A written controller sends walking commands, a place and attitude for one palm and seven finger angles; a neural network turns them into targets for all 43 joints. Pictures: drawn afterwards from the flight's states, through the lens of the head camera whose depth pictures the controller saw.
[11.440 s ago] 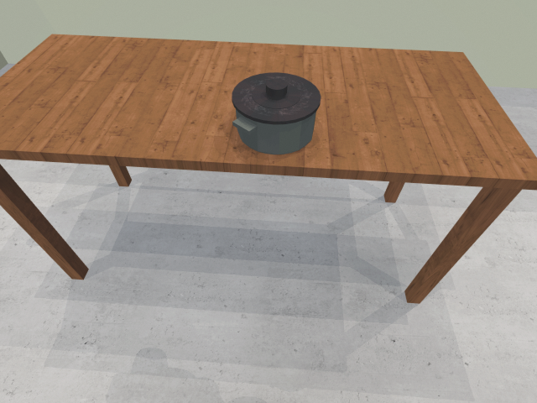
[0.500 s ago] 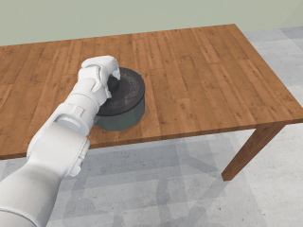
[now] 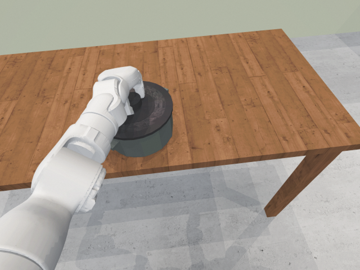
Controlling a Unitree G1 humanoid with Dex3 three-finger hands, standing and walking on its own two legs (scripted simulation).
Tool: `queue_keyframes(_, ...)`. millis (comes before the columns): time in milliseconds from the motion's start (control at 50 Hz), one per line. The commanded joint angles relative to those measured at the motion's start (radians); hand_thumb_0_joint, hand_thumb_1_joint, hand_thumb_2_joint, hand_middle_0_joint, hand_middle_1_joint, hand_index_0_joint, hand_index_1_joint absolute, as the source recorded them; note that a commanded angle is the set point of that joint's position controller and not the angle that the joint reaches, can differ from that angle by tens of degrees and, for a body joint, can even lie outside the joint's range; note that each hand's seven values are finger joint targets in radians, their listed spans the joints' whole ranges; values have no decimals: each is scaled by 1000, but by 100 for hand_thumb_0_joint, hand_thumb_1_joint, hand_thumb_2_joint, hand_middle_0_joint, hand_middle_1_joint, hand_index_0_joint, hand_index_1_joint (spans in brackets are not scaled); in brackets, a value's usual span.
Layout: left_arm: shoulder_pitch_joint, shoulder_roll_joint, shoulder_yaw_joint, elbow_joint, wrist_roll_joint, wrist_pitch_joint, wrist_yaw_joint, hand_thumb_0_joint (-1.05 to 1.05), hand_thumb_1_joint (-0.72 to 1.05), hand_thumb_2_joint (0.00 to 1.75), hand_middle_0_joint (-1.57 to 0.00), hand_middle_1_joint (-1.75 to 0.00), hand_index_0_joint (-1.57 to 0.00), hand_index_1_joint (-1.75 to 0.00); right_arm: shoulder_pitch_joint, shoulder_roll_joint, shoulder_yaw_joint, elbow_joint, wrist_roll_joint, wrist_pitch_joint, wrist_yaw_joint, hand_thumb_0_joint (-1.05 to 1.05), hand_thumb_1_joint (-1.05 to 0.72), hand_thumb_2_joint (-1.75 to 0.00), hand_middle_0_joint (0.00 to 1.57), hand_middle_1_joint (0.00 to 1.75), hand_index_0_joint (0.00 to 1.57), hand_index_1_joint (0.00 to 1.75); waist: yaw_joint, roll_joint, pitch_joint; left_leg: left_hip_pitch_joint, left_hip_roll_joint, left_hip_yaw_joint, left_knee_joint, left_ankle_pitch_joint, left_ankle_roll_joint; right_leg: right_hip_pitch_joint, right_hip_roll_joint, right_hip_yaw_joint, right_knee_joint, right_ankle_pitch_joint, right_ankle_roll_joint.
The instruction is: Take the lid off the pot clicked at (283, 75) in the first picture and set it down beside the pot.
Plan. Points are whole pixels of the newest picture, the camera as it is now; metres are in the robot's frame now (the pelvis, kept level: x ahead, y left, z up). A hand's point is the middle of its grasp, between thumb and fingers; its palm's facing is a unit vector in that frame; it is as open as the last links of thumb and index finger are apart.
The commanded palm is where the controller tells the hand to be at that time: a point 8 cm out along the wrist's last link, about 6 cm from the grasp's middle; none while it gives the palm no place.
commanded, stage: close the fingers and squeeze the knob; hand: left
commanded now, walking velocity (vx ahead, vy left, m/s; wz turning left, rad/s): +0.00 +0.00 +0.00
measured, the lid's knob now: (131, 101) +0.51 +0.09 +0.09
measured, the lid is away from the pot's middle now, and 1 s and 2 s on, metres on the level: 0.00 0.00 0.01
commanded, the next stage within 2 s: lift the lid straight up in 0.72 s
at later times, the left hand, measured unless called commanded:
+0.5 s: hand (126, 101) +0.48 +0.09 +0.11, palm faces -0.38 -0.06 -0.92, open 8.2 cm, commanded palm +0.49 +0.09 +0.17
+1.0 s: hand (126, 102) +0.48 +0.09 +0.11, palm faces -0.37 -0.08 -0.93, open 8.2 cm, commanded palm +0.49 +0.10 +0.19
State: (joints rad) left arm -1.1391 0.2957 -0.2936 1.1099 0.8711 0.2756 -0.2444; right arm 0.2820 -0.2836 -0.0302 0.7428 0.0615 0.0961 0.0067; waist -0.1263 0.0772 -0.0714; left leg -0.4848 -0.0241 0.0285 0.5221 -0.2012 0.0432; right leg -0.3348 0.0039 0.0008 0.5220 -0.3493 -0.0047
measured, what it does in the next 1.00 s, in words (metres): stands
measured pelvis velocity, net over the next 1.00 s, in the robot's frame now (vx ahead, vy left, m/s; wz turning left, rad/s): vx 0.00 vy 0.00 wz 0.00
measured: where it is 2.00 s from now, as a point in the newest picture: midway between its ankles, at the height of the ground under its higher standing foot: outside the picture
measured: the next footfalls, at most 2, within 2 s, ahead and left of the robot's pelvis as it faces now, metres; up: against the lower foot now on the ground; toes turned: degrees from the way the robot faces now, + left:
none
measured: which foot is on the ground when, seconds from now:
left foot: down 0.00-1.00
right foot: down 0.00-1.00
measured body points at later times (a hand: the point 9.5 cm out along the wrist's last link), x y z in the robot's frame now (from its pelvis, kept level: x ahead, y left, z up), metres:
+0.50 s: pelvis +0.00 +0.00 +0.00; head +0.05 -0.03 +0.45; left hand +0.50 +0.09 +0.16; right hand +0.03 -0.27 -0.14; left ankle +0.03 +0.10 -0.73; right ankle -0.06 -0.12 -0.73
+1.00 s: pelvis +0.00 +0.00 +0.00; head +0.04 -0.03 +0.45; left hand +0.49 +0.10 +0.16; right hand +0.04 -0.27 -0.14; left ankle +0.03 +0.10 -0.73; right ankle -0.06 -0.12 -0.73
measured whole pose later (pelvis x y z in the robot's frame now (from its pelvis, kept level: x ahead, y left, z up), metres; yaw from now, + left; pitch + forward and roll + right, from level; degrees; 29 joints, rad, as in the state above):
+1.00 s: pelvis +0.00 +0.00 +0.00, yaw +0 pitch +9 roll +0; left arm -1.12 0.30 -0.29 1.09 0.87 0.27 -0.24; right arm 0.28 -0.28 -0.03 0.74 0.06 0.07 0.00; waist -0.13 0.08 -0.07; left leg -0.48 -0.03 0.03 0.52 -0.20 0.05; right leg -0.33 0.00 0.00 0.52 -0.34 0.00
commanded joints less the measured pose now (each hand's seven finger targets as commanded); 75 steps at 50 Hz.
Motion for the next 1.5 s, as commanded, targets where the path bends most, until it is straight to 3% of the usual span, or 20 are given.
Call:
queue_keyframes(0,-538,158,16,-153,22,9,38,0,34,80,-70,-105,-70,-105,29,-132,-36,-86,3,-14,-8,0,-90,-90,20,30,20,30,-31,-127,-373,404,-20,-32,20,286,51,-85,46,-30,-58,480,-23)
queue_keyframes(60,-528,227,72,-132,27,10,38,0,38,76,-73,-106,-73,-106,34,-138,-33,-83,-2,-13,-11,0,-90,-90,20,30,20,30,-23,-140,-378,380,-20,-33,21,267,52,-63,43,-26,-59,478,-23)
queue_keyframes(120,-557,144,4,-162,27,7,32,0,36,79,-74,-106,-70,-104,27,-127,-35,-89,1,-16,-9,0,-90,-90,20,30,20,30,-32,-97,-397,418,-21,-35,26,282,49,-89,45,-30,-56,466,-24)
queue_keyframes(160,-536,196,49,-143,27,2,30,0,35,81,-74,-107,-68,-103,29,-135,-34,-89,-1,-12,-11,0,-90,-90,20,30,20,30,-28,-133,-393,396,-18,-33,27,288,52,-68,43,-26,-55,490,-23)
queue_keyframes(280,-560,147,8,-125,26,2,32,0,38,85,-79,-109,-67,-103,36,-130,-35,-81,0,-18,-13,0,-90,-90,20,30,20,30,-37,-105,-383,405,-19,-38,21,259,50,-102,46,-32,-56,439,-24)
queue_keyframes(320,-554,203,52,-107,30,9,39,0,40,86,-81,-109,-68,-103,44,-137,-34,-72,0,-16,-15,0,-90,-90,20,30,20,30,-34,-130,-378,391,-14,-39,16,245,50,-95,46,-29,-60,423,-23)
queue_keyframes(380,-599,143,5,-146,22,0,38,0,43,87,-84,-110,-69,-104,43,-131,-36,-71,1,-26,-13,0,-90,-90,20,30,20,30,-42,-99,-392,422,-14,-42,21,252,50,-116,47,-33,-57,421,-24)
queue_keyframes(520,-591,140,12,-170,11,-5,46,0,49,91,-89,-112,-72,-105,45,-131,-40,-76,0,-36,-8,0,-90,-90,20,30,20,30,-34,-115,-415,433,-15,-46,19,268,49,-97,50,-35,-57,441,-23)
queue_keyframes(560,-571,199,62,-170,10,-11,47,0,51,92,-90,-112,-73,-106,48,-136,-40,-75,-3,-39,-11,0,-90,-90,20,30,20,30,-25,-132,-425,420,-16,-43,23,276,53,-66,46,-29,-58,474,-23)
queue_keyframes(620,-559,143,6,-103,14,12,47,0,54,94,-91,-113,-74,-106,44,-135,-34,-64,5,-32,-10,0,-90,-90,20,30,20,30,-39,-133,-339,381,-16,-38,6,221,49,-115,49,-35,-68,408,-21)
queue_keyframes(680,-581,197,48,-154,22,0,51,0,57,95,-93,-113,-76,-107,42,-136,-35,-72,0,-35,-8,0,-90,-90,20,30,20,30,-25,-87,-409,422,-16,-47,14,270,47,-90,46,-31,-53,440,-28)
queue_keyframes(700,-568,153,18,-142,21,3,48,0,58,95,-93,-114,-76,-107,43,-131,-36,-74,-1,-35,-7,0,-90,-90,20,30,20,30,-28,-94,-404,423,-18,-46,17,270,47,-97,49,-34,-55,438,-26)
queue_keyframes(760,-534,226,74,-132,22,-2,46,0,60,96,-94,-114,-77,-107,37,-137,-35,-81,-2,-30,-11,0,-90,-90,20,30,20,30,-20,-134,-405,391,-18,-36,17,265,52,-55,43,-22,-61,469,-23)
queue_keyframes(840,-592,185,44,-215,14,-14,48,0,60,97,-95,-114,-78,-107,33,-128,-39,-93,-1,-37,-12,0,-90,-90,20,30,20,30,-23,-103,-437,435,-16,-41,24,305,53,-64,42,-28,-58,491,-25)
queue_keyframes(1060,-638,296,108,-267,27,-4,64,0,61,97,-95,-115,-78,-107,17,-126,-34,-92,2,-64,-14,0,-90,-90,20,30,20,30,-8,-98,-453,457,-23,-46,21,318,53,-21,43,-20,-57,541,-23)
queue_keyframes(1140,-669,193,27,-302,17,-1,44,0,61,97,-95,-115,-78,-107,4,-115,-36,-103,7,-72,-10,0,-90,-90,20,30,20,30,-19,-77,-462,498,-23,-56,23,354,51,-53,44,-31,-55,527,-26)
queue_keyframes(1180,-656,245,70,-265,18,10,40,0,61,97,-95,-115,-78,-107,14,-124,-36,-92,5,-71,-9,0,-90,-90,20,30,20,30,-14,-104,-456,494,-24,-58,18,328,50,-44,47,-30,-57,513,-23)
queue_keyframes(1340,-651,236,61,-243,15,18,5,0,61,97,-95,-115,-78,-107,4,-127,-32,-95,6,-67,-9,0,-90,-90,20,30,20,30,-11,-144,-417,456,-28,-55,5,302,52,-32,40,-29,-71,516,-24)
queue_keyframes(1460,-752,306,87,-301,29,12,-7,0,61,97,-95,-115,-78,-107,-2,-130,-25,-103,4,-78,-14,0,-90,-90,20,30,20,30,-8,-101,-453,479,-33,-62,1,306,52,-5,39,-22,-67,540,-25)
queue_keyframes(1480,-729,254,49,-261,30,20,-10,0,61,97,-95,-115,-78,-107,-6,-124,-26,-102,5,-80,-14,0,-90,-90,20,30,20,30,-14,-100,-440,483,-37,-59,2,300,51,-27,41,-23,-71,518,-24)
